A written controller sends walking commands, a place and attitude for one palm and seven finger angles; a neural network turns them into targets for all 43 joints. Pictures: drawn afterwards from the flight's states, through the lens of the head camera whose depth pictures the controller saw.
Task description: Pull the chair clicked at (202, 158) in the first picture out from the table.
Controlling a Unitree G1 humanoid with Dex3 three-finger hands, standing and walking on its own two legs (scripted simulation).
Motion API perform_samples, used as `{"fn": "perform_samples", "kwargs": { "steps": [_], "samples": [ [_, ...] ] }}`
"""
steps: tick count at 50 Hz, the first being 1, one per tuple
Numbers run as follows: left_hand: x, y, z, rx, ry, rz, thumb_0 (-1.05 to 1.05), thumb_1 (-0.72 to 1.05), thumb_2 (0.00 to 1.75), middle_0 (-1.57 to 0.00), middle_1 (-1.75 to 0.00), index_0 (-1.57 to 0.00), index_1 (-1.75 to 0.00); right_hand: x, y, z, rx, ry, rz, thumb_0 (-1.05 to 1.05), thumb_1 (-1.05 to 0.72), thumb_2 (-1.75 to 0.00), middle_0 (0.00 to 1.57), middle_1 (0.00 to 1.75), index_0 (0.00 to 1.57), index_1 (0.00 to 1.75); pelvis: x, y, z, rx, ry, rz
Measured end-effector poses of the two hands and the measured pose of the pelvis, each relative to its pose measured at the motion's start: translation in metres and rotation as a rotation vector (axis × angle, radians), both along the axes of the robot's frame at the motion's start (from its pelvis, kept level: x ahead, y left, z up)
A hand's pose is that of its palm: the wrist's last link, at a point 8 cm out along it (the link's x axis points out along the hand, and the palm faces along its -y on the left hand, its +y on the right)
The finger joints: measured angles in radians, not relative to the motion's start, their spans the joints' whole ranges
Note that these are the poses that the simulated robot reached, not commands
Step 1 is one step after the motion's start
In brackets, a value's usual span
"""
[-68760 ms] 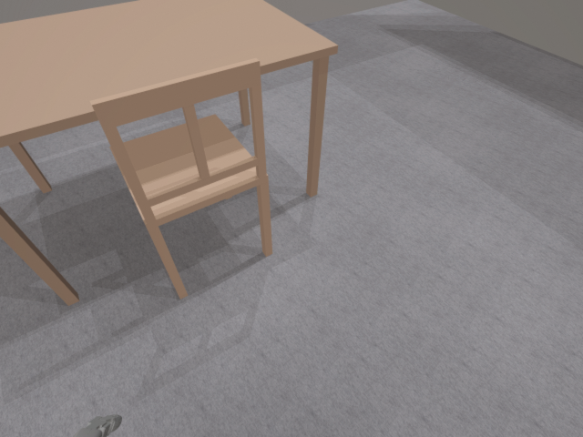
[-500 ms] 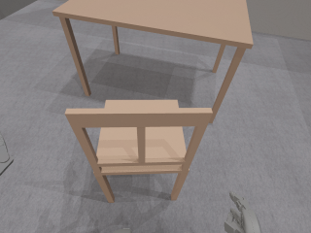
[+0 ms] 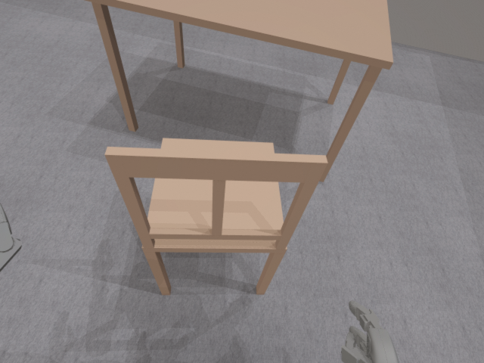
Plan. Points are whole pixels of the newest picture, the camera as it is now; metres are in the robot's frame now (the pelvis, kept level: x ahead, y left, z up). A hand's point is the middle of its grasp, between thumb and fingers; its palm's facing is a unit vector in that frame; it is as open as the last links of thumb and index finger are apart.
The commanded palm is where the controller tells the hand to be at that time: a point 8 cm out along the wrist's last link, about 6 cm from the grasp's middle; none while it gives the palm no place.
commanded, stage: step back with the hand held close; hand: left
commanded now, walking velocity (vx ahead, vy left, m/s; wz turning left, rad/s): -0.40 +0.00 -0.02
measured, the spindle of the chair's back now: (217, 207) +0.45 +0.08 -0.11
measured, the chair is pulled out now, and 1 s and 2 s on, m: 0.55 0.55 0.55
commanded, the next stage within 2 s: stop stepping back and stand still in 0.22 s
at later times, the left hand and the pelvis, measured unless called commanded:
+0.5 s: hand out of the picture +0.08 +0.24 +0.17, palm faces +0.42 -0.80 -0.44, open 7.4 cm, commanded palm +0.03 +0.28 +0.18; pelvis -0.11 -0.02 +0.00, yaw +0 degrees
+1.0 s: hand out of the picture +0.03 +0.24 +0.19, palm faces +0.41 -0.79 -0.46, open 7.4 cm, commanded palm -0.03 +0.28 +0.18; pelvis -0.17 -0.02 +0.00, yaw +0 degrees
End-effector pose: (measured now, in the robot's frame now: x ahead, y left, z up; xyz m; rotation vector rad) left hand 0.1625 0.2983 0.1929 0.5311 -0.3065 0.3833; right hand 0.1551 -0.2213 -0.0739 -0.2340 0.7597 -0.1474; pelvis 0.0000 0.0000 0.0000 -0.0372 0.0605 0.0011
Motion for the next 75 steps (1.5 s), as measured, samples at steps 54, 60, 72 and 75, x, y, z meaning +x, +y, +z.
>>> {"fn": "perform_samples", "kwargs": {
  "steps": [54,60,72,75],
  "samples": [
    [-0.169,-0.024,0.017,0.110,-0.003,-0.027,0.02,0.89,0.90,-0.21,-0.30,-0.21,-0.30,-0.217,-0.040,-0.004,0.038,0.028,-0.100,0.02,-0.90,-0.90,0.20,0.30,0.20,0.30,-0.166,-0.026,0.004,0.004,-0.050,-0.020],
    [-0.160,-0.029,-0.013,0.046,0.125,0.035,0.01,0.89,0.90,-0.21,-0.30,-0.21,-0.30,-0.207,-0.048,-0.023,0.075,0.054,-0.086,0.02,-0.90,-0.90,0.20,0.30,0.20,0.30,-0.165,-0.037,-0.001,-0.012,-0.060,-0.007],
    [-0.142,-0.047,-0.005,0.014,0.058,-0.025,0.02,0.89,0.90,-0.22,-0.30,-0.21,-0.30,-0.168,-0.072,0.006,-0.011,-0.019,-0.090,0.02,-0.90,-0.90,0.20,0.30,0.20,0.30,-0.148,-0.043,0.004,0.017,-0.067,-0.016],
    [-0.138,-0.044,-0.001,0.037,0.061,-0.019,0.02,0.89,0.90,-0.22,-0.30,-0.21,-0.30,-0.157,-0.071,0.009,0.005,-0.045,-0.085,0.02,-0.90,-0.90,0.20,0.30,0.20,0.30,-0.148,-0.043,0.004,0.013,-0.063,-0.020]
  ]
}}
